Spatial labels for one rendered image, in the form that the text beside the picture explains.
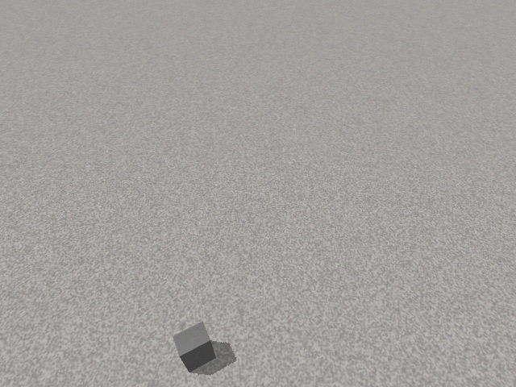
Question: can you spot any carton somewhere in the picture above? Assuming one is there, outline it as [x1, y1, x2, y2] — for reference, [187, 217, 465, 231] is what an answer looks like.
[173, 321, 216, 372]

